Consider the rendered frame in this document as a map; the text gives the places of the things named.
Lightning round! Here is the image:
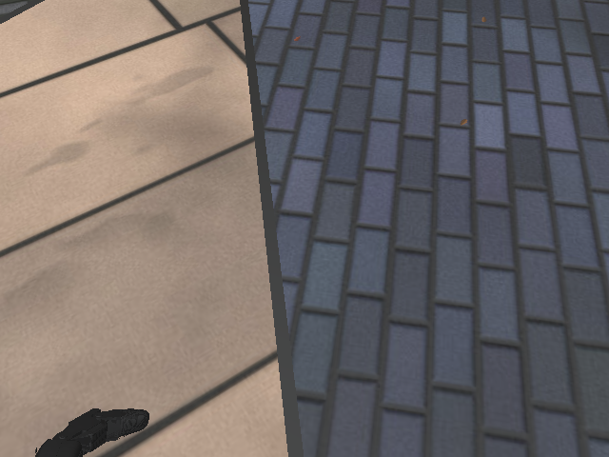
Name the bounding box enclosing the robot left hand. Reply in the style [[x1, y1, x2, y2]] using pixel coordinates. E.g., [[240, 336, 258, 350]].
[[35, 408, 149, 457]]

